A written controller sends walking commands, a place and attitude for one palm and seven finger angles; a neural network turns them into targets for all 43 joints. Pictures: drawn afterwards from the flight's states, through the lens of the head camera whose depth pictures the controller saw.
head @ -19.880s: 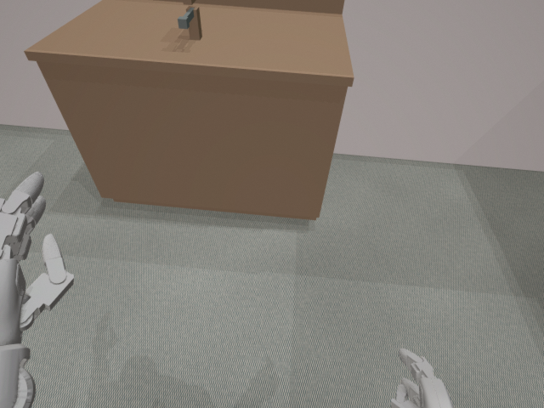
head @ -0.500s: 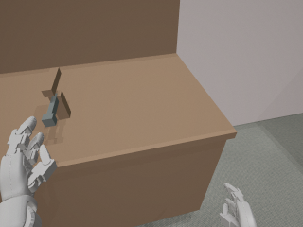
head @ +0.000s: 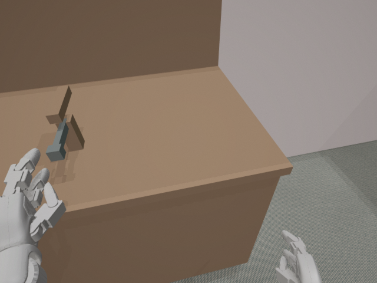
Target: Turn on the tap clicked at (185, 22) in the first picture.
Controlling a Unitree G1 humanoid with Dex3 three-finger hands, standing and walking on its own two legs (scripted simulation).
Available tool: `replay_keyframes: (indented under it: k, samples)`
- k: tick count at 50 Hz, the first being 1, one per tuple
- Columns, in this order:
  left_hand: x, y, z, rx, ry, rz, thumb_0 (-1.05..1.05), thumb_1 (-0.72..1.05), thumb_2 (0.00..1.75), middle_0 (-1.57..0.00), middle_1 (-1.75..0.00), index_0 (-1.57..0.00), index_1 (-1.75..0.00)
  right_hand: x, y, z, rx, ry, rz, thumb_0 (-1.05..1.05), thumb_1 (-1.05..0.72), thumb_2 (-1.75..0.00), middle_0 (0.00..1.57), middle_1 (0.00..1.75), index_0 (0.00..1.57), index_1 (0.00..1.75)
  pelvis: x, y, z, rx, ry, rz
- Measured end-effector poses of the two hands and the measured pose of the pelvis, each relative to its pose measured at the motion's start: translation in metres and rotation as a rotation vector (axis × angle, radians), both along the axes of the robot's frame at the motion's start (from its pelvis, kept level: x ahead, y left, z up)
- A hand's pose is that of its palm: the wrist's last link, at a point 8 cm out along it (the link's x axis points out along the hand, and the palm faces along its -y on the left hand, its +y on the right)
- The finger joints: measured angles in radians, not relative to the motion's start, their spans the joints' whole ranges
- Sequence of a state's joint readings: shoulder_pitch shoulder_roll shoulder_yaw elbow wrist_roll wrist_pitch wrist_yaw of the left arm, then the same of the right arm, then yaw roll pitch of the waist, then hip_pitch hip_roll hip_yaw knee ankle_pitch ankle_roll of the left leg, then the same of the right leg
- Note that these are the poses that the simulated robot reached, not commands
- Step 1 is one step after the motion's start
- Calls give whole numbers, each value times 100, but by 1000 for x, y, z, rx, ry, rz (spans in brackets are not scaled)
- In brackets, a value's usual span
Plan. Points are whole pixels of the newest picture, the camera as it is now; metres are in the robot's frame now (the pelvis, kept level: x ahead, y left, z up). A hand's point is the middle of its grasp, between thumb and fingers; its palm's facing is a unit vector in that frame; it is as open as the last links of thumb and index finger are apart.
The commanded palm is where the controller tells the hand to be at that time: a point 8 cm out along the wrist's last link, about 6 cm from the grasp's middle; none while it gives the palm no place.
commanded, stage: reach beside the lever's end, fingers flat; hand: left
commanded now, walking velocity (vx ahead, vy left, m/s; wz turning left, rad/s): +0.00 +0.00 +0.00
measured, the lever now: (56, 152) +0.32 +0.35 +0.12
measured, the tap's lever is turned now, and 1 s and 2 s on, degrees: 0 0 0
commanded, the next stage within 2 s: none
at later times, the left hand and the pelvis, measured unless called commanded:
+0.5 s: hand (54, 195) +0.21 +0.28 +0.14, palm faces +0.55 -0.83 -0.11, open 7.5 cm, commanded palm +0.16 +0.32 +0.14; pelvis +0.00 +0.01 +0.00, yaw +0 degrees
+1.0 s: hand (52, 184) +0.24 +0.31 +0.13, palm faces +0.56 -0.82 -0.10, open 7.6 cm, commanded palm +0.20 +0.35 +0.12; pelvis -0.01 +0.02 +0.00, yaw -1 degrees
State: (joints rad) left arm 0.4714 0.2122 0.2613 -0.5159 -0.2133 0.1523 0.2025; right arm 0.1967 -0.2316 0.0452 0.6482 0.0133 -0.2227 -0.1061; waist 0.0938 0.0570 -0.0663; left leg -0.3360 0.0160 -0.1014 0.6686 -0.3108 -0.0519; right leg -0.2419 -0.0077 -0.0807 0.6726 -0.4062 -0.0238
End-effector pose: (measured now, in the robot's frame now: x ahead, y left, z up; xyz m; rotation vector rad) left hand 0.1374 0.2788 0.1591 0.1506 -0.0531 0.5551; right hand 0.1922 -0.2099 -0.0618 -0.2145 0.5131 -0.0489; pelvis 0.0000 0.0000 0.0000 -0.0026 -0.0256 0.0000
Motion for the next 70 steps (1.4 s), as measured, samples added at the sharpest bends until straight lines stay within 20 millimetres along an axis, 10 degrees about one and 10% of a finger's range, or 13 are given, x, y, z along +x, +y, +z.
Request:
replay_keyframes:
  k: [70]
  samples:
    - [79, 93, -45, -55, 43, 72, 2, 90, 90, -16, -17, -16, -17, -41, -14, -22, -57, 173, -113, 1, -91, -90, 20, 29, 20, 30, -3, 17, -1, -15, 73, -14]
